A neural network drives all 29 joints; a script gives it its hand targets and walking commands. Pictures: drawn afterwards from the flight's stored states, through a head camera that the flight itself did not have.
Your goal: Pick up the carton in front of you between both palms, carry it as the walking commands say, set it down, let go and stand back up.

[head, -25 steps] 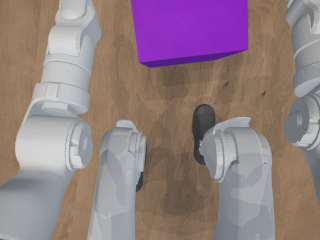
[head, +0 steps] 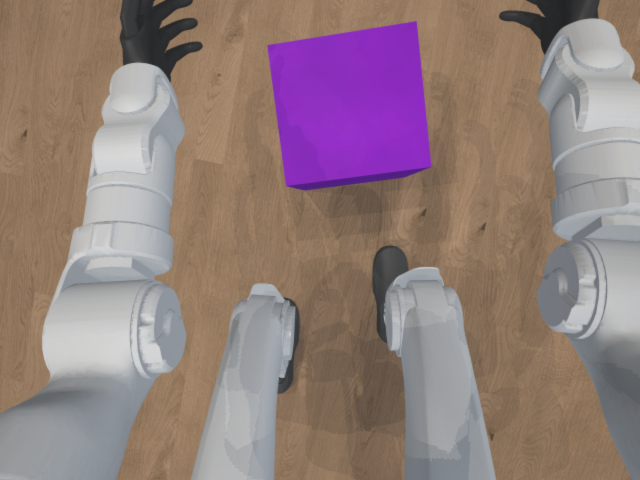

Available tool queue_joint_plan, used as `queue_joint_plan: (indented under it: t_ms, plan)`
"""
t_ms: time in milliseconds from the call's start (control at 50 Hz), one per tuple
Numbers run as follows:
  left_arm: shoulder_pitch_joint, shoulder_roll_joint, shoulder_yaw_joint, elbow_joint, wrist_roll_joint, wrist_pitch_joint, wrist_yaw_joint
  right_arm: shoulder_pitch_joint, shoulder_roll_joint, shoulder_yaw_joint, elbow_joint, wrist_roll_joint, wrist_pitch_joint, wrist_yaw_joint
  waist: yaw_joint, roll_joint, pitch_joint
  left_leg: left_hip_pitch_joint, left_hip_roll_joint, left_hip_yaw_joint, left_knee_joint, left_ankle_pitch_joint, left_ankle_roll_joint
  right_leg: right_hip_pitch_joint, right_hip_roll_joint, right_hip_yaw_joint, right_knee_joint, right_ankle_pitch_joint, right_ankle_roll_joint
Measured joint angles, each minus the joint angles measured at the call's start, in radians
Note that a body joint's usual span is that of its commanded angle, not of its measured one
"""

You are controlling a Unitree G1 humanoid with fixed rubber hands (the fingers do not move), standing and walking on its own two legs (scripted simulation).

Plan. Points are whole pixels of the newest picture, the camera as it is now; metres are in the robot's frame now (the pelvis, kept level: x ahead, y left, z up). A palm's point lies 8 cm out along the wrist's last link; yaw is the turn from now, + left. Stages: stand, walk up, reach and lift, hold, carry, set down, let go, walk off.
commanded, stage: set down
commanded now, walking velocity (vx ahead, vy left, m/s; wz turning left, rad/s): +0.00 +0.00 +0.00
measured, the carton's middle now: (348, 123) +0.52 -0.06 -0.41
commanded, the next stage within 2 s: let go in 0.28 s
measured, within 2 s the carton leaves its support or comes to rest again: neither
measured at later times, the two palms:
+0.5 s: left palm (54, 54) +0.50 +0.14 +0.02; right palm out of the picture +0.48 -0.27 +0.01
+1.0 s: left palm out of the picture +0.33 +0.21 +0.14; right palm out of the picture +0.30 -0.25 +0.13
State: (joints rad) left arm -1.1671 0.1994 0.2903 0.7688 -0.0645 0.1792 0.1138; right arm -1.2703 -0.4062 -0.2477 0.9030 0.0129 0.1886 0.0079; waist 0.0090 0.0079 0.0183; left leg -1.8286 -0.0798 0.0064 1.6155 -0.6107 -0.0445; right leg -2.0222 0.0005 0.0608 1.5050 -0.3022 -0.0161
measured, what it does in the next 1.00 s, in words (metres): rises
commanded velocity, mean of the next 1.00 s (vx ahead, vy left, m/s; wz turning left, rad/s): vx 0.00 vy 0.00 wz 0.00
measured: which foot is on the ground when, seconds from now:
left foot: down 0.00-1.00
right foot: down 0.00-1.00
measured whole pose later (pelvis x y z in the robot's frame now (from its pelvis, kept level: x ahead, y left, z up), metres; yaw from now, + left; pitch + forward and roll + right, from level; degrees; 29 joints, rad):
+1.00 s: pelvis +0.10 +0.00 +0.22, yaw -5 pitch +16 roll +0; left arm 0.05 0.19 0.07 0.48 0.00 0.00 -0.06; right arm 0.03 -0.21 -0.09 0.48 -0.01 0.02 0.03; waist 0.02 0.03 -0.01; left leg -0.52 -0.02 -0.06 0.64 -0.39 -0.01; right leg -0.68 0.02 0.01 0.59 -0.18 -0.01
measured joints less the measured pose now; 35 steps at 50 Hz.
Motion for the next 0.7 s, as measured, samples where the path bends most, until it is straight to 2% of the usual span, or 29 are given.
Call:
queue_joint_plan:
  t_ms: [300,400,540,700]
  plan:
    - [0.125,-0.027,0.038,-0.012,0.05,-0.024,-0.066,0.134,0.061,-0.031,-0.038,-0.049,-0.005,0.02,0.002,-0.013,-0.068,0.251,0.015,-0.017,-0.321,0.087,0.001,0.263,0.004,-0.009,-0.297,0.051,-0.005]
    - [0.203,-0.035,0.029,-0.029,0.088,-0.034,-0.09,0.212,0.091,-0.047,-0.062,-0.089,-0.016,0.02,-0.002,-0.015,-0.082,0.346,0.021,-0.028,-0.435,0.123,0.001,0.365,0.004,-0.017,-0.408,0.077,-0.007]
    - [0.451,-0.044,-0.041,-0.12,0.143,-0.048,-0.128,0.484,0.149,-0.009,-0.199,-0.117,-0.028,0.015,-0.004,-0.004,-0.105,0.522,0.032,-0.041,-0.586,0.158,0.007,0.548,0.009,-0.028,-0.556,0.101,-0.008]
    - [0.733,-0.042,-0.098,-0.175,0.12,-0.091,-0.159,0.811,0.177,0.053,-0.309,-0.078,-0.077,0.019,-0.002,0.011,-0.092,0.775,0.041,-0.048,-0.725,0.177,0.021,0.802,0.011,-0.032,-0.683,0.106,-0.001]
